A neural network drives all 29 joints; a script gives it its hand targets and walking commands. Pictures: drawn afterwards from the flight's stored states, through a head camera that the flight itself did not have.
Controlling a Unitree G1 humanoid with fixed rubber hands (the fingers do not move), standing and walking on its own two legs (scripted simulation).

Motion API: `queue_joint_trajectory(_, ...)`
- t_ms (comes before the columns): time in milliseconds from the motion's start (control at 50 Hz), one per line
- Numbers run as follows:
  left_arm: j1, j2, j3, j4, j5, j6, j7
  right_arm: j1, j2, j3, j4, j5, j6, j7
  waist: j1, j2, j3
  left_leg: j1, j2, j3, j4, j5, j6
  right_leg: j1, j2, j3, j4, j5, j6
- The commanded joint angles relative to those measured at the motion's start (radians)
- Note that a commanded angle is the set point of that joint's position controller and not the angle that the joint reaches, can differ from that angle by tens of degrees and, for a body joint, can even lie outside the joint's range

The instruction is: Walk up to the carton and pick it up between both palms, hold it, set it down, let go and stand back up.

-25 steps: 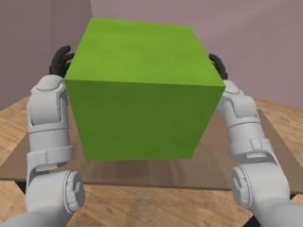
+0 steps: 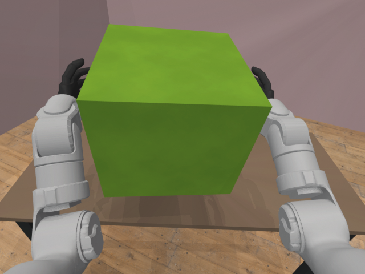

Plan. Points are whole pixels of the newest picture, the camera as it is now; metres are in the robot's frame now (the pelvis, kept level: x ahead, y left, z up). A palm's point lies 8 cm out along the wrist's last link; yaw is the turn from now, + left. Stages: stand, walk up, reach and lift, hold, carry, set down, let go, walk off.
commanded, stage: hold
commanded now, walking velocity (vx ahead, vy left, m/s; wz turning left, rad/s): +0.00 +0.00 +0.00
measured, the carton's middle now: (170, 109) +0.42 +0.01 +0.20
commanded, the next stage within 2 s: set down in 0.30 s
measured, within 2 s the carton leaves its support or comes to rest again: neither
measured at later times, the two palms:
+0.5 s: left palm (69, 93) +0.36 +0.20 +0.27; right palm (260, 97) +0.37 -0.18 +0.26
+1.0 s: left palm (83, 114) +0.38 +0.19 +0.21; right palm (250, 122) +0.39 -0.19 +0.18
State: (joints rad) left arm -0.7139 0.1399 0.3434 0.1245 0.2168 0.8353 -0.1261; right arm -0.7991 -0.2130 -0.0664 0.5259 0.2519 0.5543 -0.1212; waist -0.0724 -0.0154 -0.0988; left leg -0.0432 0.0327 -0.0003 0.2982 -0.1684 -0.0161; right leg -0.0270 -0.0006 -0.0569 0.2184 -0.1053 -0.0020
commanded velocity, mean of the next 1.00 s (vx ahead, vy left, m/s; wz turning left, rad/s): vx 0.00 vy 0.00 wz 0.00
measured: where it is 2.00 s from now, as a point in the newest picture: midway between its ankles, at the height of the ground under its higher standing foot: outside the picture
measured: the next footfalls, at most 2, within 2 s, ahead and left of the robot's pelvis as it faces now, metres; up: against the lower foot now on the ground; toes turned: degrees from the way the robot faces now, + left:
none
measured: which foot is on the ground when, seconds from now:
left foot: down 0.00-1.00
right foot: down 0.00-1.00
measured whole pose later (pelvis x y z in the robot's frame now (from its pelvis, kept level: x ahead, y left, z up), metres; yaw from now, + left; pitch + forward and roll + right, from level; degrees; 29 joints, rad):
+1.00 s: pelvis +0.02 +0.00 +0.00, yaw +2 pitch -6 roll -1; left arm -0.61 0.10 0.29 0.15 0.21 0.51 -0.10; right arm -0.61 -0.17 -0.10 0.55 0.15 0.15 -0.08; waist -0.06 -0.05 0.02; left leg 0.00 0.02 -0.03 0.32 -0.20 -0.02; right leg 0.02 -0.01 -0.09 0.25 -0.16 0.00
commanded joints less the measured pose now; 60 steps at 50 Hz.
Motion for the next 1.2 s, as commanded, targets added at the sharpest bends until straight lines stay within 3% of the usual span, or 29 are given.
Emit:
queue_joint_trajectory(0, -0.582, -0.462, -0.373, -0.052, -0.157, -0.034, -0.138, -0.729, 0.493, 0.27, -0.247, 0.125, -0.052, 0.144, 0.005, 0.036, -0.224, -0.061, -0.067, 0.019, -0.043, 0.179, 0.003, 0.153, 0.056, 0.039, 0.004, 0.115, -0.001)
queue_joint_trajectory(80, -0.63, -0.491, -0.409, -0.092, -0.176, -0.042, -0.125, -0.745, 0.492, 0.259, -0.243, 0.126, -0.061, 0.152, -0.008, 0.057, -0.266, -0.044, -0.054, 0.011, -0.043, 0.171, -0.016, 0.134, 0.063, 0.026, 0.01, 0.087, -0.014)
queue_joint_trajectory(140, -0.619, -0.488, -0.414, -0.104, -0.179, -0.045, -0.125, -0.746, 0.514, 0.267, -0.265, 0.124, -0.067, 0.151, -0.005, 0.035, -0.281, -0.048, -0.061, 0.016, -0.029, 0.207, -0.011, 0.167, 0.063, 0.026, 0.012, 0.124, -0.01)
queue_joint_trajectory(200, -0.589, -0.476, -0.38, -0.025, -0.151, -0.034, -0.132, -0.735, 0.488, 0.24, -0.224, 0.108, -0.059, 0.153, 0.002, 0.066, -0.227, -0.074, -0.064, 0.023, -0.054, 0.14, -0.011, 0.152, 0.054, 0.035, 0.001, 0.068, -0.009)
queue_joint_trajectory(280, -0.609, -0.487, -0.408, -0.092, -0.18, -0.049, -0.132, -0.748, 0.506, 0.271, -0.276, 0.12, -0.072, 0.153, -0.003, 0.031, -0.317, -0.049, -0.071, 0.022, -0.034, 0.202, -0.005, 0.188, 0.058, 0.039, 0.016, 0.157, 0.0)
queue_joint_trajectory(300, -0.63, -0.482, -0.365, 0.007, -0.165, -0.052, -0.13, -0.821, 0.523, 0.275, -0.277, 0.122, -0.077, 0.143, -0.018, -0.021, -0.296, -0.062, -0.084, 0.021, -0.023, 0.191, 0.012, 0.184, 0.05, 0.032, 0.027, 0.142, 0.014)
queue_joint_trajectory(340, -0.642, -0.485, -0.373, -0.025, -0.179, -0.078, -0.129, -0.803, 0.546, 0.281, -0.279, 0.126, -0.093, 0.134, -0.01, -0.013, -0.305, -0.064, -0.084, 0.02, -0.031, 0.174, 0.014, 0.178, 0.048, 0.029, 0.031, 0.137, 0.017)
queue_joint_trajectory(400, -0.67, -0.489, -0.393, -0.062, -0.183, -0.115, -0.123, -0.803, 0.537, 0.269, -0.299, 0.122, -0.131, 0.138, -0.005, 0.031, -0.335, -0.014, -0.087, 0.012, -0.007, 0.252, -0.009, 0.176, 0.057, 0.013, 0.04, 0.153, 0.016)
queue_joint_trajectory(440, -0.667, -0.473, -0.369, -0.048, -0.159, -0.142, -0.125, -0.783, 0.517, 0.244, -0.266, 0.095, -0.162, 0.145, 0.0, 0.045, -0.301, 0.011, -0.087, 0.013, -0.01, 0.249, -0.015, 0.156, 0.056, 0.0, 0.033, 0.111, 0.015)
queue_joint_trajectory(520, -0.599, -0.416, -0.277, 0.045, -0.072, -0.184, -0.156, -0.691, 0.464, 0.159, -0.132, -0.011, -0.241, 0.17, 0.007, 0.035, -0.155, -0.013, -0.079, 0.024, -0.059, 0.111, 0.002, 0.149, 0.037, -0.016, 0.012, -0.023, 0.009)
queue_joint_trajectory(600, -0.546, -0.398, -0.245, 0.096, -0.034, -0.214, -0.175, -0.635, 0.43, 0.113, -0.1, -0.079, -0.318, 0.179, -0.002, 0.017, -0.082, -0.034, -0.073, 0.035, -0.074, 0.072, 0.008, 0.155, 0.027, -0.03, 0.004, -0.054, 0.01)
queue_joint_trajectory(660, -0.507, -0.414, -0.261, 0.104, -0.031, -0.233, -0.171, -0.611, 0.415, 0.111, -0.118, -0.1, -0.367, 0.177, -0.012, 0.015, -0.082, 0.0, -0.069, 0.04, -0.056, 0.143, -0.004, 0.153, 0.031, -0.047, 0.004, -0.029, 0.013)
queue_joint_trajectory(760, -0.461, -0.468, -0.365, 0.03, -0.08, -0.295, -0.138, -0.616, 0.41, 0.163, -0.233, -0.098, -0.463, 0.163, -0.023, 0.032, -0.214, 0.134, -0.07, 0.045, 0.018, 0.375, -0.048, 0.157, 0.057, -0.079, 0.023, 0.091, 0.012)
queue_joint_trajectory(880, -0.42, -0.483, -0.466, -0.066, -0.128, -0.356, -0.087, -0.587, 0.423, 0.263, -0.31, -0.069, -0.517, 0.15, -0.004, 0.034, -0.303, 0.178, -0.078, 0.04, 0.063, 0.521, -0.065, 0.174, 0.068, -0.081, 0.055, 0.243, 0.02)
queue_joint_trajectory(1040, -0.39, -0.457, -0.435, -0.041, -0.114, -0.35, -0.08, -0.553, 0.449, 0.293, -0.262, -0.055, -0.492, 0.148, 0.032, 0.009, -0.266, 0.055, -0.088, 0.048, 0.026, 0.391, -0.037, 0.229, 0.041, -0.046, 0.069, 0.312, 0.041)
queue_joint_trajectory(1180, -0.407, -0.45, -0.37, 0.058, -0.085, -0.351, -0.098, -0.537, 0.448, 0.211, -0.176, -0.106, -0.485, 0.159, 0.024, -0.002, -0.204, 0.009, -0.084, 0.057, -0.015, 0.255, -0.026, 0.204, 0.029, -0.046, 0.049, 0.225, 0.047)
